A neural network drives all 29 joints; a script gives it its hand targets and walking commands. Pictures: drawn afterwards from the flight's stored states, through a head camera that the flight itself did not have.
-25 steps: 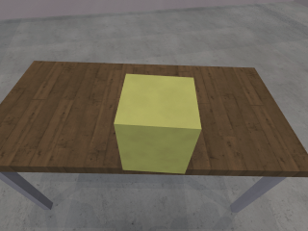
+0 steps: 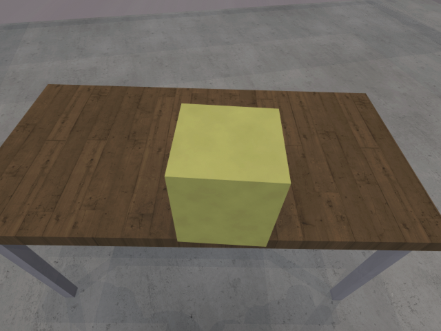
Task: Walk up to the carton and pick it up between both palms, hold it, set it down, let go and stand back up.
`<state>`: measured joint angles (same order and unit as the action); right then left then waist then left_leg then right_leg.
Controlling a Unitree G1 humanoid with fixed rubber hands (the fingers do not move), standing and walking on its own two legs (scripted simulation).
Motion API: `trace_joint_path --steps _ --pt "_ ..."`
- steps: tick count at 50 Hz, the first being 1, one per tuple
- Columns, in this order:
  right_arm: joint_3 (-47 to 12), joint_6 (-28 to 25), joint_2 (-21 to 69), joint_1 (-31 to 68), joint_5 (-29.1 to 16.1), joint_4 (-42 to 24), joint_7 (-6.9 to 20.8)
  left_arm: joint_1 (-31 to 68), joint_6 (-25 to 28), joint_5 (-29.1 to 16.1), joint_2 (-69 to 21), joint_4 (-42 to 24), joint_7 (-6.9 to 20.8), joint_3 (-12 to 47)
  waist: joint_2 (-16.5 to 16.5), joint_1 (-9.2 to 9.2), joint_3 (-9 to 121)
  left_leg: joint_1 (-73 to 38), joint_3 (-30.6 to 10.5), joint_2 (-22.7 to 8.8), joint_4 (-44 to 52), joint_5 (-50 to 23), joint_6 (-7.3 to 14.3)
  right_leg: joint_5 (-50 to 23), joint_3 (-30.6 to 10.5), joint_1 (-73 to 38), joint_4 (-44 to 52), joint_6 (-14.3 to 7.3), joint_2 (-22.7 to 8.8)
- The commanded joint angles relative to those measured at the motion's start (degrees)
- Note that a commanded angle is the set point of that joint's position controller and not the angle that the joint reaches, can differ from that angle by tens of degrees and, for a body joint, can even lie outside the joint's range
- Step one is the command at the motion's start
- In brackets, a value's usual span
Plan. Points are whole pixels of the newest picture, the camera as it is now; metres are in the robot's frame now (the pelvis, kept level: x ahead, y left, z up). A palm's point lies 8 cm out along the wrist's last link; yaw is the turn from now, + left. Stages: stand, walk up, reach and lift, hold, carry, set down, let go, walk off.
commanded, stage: stand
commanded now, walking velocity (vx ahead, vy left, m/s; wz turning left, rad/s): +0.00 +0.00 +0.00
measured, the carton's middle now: (225, 178) +0.42 -0.01 +0.00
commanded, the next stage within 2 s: none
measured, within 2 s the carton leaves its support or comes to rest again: neither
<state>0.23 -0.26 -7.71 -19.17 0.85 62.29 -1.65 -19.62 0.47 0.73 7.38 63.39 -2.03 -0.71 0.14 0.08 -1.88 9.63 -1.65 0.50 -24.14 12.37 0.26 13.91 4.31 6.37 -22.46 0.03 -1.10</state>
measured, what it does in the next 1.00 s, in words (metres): stands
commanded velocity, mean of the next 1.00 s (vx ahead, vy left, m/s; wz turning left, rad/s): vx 0.00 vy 0.00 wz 0.00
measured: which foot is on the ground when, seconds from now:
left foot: down 0.00-1.00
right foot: down 0.00-1.00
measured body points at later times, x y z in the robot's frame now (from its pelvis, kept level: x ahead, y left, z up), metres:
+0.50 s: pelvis +0.00 +0.00 +0.00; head +0.00 +0.01 +0.45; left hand -0.04 +0.20 -0.17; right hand -0.02 -0.20 -0.16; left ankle +0.01 +0.12 -0.74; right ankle -0.02 -0.12 -0.74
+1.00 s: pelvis +0.00 +0.01 +0.00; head +0.01 +0.01 +0.45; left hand -0.05 +0.21 -0.17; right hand -0.02 -0.20 -0.16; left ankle +0.01 +0.12 -0.74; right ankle -0.02 -0.12 -0.74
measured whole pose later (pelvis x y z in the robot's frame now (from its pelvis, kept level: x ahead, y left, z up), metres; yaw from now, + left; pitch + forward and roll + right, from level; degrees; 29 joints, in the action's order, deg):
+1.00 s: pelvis +0.00 +0.01 +0.00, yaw +0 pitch -2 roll +0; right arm -0.4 -0.5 -5.8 -18.2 0.5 65.9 -2.2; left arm -19.9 0.4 0.6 5.9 67.1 -2.6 -0.3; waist -0.3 0.1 -2.5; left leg 9.8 -1.6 1.3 -24.7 12.7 0.8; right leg 14.6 3.6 6.8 -23.7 0.7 -1.8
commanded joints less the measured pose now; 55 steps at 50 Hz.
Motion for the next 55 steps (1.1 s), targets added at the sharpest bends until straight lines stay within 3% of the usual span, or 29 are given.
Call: trace_joint_path --steps 1,6,10,13,20,26,28,35,41,43,55 --pt "0.7 -0.3 -5.1 -4.2 0.2 -0.1 -0.4 -4.8 0.3 0.0 4.3 0.1 -0.3 -0.5 0.1 0.25 -4.5 3.8 -4.5 -4.4 5.8 -5.1 1.5 -4.8 -5.0 1.6 4.5 -1.1 -4.3" --pt "0.3 -0.4 -3.7 -4.0 -0.1 1.2 -0.5 -4.9 0.2 -0.1 3.9 1.5 -0.4 -0.4 -0.7 0.19 -3.9 3.4 -4.6 -4.4 5.8 -5.8 1.8 -5.5 -4.8 1.3 4.2 -1.0 -4.4" --pt "0.3 -0.4 -3.9 -4.2 -0.2 2.1 -0.6 -5.2 0.3 0.0 3.2 2.4 -0.5 -0.1 1.4 0.1 -4.5 4.1 -4.3 -4.1 5.8 -6.0 1.7 -5.9 -5.4 1.0 4.1 -1.0 -4.6" --pt "0.0 -0.4 -3.0 -4.0 -0.2 2.4 -0.6 -5.5 0.2 -0.2 4.0 3.0 -0.5 -0.3 -0.4 0.27 -5.0 3.4 -4.5 -4.3 5.6 -6.2 1.7 -4.8 -4.8 2.2 4.4 -0.7 -4.4" --pt "0.1 -0.3 -3.1 -3.8 -0.2 3.1 -0.6 -5.6 0.2 0.0 2.9 3.6 -0.6 0.0 -0.9 0.08 -5.3 3.5 -4.4 -4.3 5.4 -5.8 1.8 -4.6 -5.1 2.0 4.5 -0.9 -4.4" --pt "0.1 -0.3 -3.4 -3.9 -0.3 3.2 -0.7 -5.8 0.3 -0.1 2.3 3.4 -0.7 0.1 0.8 0.22 -3.8 3.3 -4.2 -4.2 5.2 -6.2 1.7 -5.2 -5.1 1.3 4.1 -0.9 -4.6" --pt "0.1 -0.4 -3.4 -3.3 -0.2 3.3 -0.8 -6.0 0.2 -0.2 2.2 3.8 -0.8 0.1 -0.4 0.23 -4.7 3.9 -4.5 -4.3 5.2 -5.8 1.7 -4.9 -4.9 1.7 4.3 -0.8 -4.4" --pt "0.0 -0.5 -2.7 -3.9 -0.3 3.3 -0.7 -5.3 0.1 0.0 2.4 3.7 -0.7 0.1 -0.2 -0.44 -4.9 3.6 -4.6 -3.9 5.2 -5.6 1.8 -4.7 -5.1 2.7 3.9 -0.9 -4.6" --pt "-0.1 -0.4 -2.5 -4.0 -0.2 3.3 -0.8 -6.1 -0.1 0.0 1.9 3.6 -0.7 0.1 0.7 0.23 -5.5 4.3 -4.5 -4.0 5.4 -5.4 1.8 -4.6 -4.9 2.2 3.6 -0.7 -4.5" --pt "0.0 -0.4 -2.8 -4.1 -0.4 3.1 -0.8 -5.6 0.0 -0.1 2.5 3.7 -0.6 -0.1 -0.8 -0.1 -4.0 3.5 -4.6 -4.1 5.5 -5.3 1.8 -4.6 -5.0 1.9 3.5 -0.7 -4.5" --pt "-0.1 -0.6 -2.2 -4.1 -0.4 3.2 -0.6 -6.5 0.1 -0.2 1.9 4.0 -0.6 0.0 0.8 -0.08 -4.9 3.3 -4.9 -4.1 5.6 -5.5 2.1 -4.4 -5.2 2.6 3.4 -0.7 -4.7"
